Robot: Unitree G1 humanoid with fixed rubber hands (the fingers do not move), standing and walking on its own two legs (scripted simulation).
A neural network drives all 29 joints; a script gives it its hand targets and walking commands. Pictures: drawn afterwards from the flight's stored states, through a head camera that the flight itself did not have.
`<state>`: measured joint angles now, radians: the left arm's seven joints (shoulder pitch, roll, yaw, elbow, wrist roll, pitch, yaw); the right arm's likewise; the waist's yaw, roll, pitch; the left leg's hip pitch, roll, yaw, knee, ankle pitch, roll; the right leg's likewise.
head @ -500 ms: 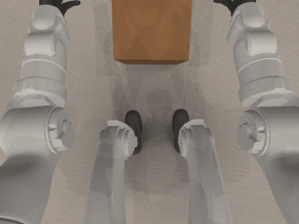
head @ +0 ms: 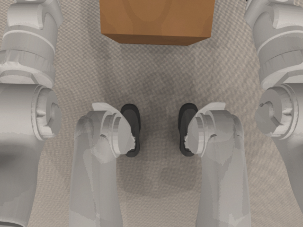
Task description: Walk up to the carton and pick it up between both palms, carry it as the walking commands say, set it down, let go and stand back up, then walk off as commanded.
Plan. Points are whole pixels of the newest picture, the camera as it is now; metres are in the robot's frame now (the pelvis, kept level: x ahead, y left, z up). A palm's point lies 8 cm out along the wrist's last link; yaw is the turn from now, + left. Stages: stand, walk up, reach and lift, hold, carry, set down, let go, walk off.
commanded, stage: reach and lift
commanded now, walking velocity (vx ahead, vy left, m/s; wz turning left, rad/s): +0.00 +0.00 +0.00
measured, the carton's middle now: out of the picture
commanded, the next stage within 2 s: none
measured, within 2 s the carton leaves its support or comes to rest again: leaves its support in 1.96 s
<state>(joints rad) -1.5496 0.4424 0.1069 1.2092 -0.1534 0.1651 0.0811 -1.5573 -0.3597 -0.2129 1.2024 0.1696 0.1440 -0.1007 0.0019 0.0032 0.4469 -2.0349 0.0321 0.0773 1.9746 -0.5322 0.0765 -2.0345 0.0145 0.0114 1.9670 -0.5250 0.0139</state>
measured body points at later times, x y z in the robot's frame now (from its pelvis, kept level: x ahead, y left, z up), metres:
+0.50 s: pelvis +0.00 -0.01 -0.06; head +0.38 +0.00 +0.16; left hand +0.56 +0.20 -0.26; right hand +0.56 -0.18 -0.27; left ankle +0.12 +0.09 -0.40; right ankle +0.13 -0.12 -0.40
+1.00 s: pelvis +0.00 +0.00 -0.06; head +0.39 +0.00 +0.15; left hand +0.56 +0.18 -0.26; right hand +0.57 -0.17 -0.26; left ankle +0.12 +0.09 -0.40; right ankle +0.13 -0.12 -0.40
